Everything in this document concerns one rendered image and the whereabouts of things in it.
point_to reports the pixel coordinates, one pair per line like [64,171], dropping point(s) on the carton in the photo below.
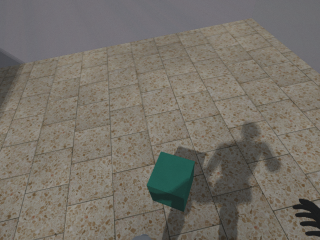
[171,180]

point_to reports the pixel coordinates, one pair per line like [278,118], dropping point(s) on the right robot hand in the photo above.
[313,214]

